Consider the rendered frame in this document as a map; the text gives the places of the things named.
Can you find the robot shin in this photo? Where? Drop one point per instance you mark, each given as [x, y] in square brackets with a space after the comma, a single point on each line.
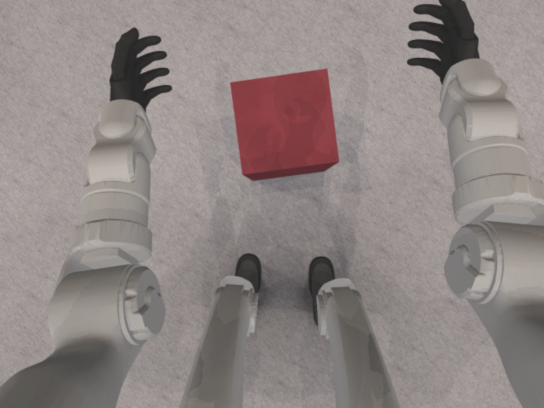
[233, 280]
[340, 283]

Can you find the robot left hand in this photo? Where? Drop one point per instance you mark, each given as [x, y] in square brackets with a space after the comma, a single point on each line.
[126, 82]

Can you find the robot right hand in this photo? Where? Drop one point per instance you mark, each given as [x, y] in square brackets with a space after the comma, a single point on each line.
[459, 41]

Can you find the carton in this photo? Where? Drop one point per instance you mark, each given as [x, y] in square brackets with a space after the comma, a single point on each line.
[285, 125]

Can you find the right robot shin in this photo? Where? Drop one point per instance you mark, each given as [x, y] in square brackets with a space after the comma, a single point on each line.
[340, 283]

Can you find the left robot upper arm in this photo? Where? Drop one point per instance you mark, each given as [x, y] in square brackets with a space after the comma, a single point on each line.
[100, 320]

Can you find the robot right forearm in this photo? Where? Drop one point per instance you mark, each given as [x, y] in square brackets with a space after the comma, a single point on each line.
[488, 153]

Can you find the right robot upper arm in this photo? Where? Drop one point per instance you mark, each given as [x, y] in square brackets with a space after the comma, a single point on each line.
[499, 268]

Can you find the left robot shin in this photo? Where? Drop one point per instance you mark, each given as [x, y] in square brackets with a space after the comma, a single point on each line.
[233, 280]

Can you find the robot left forearm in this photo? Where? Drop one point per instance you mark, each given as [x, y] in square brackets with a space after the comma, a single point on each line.
[113, 228]

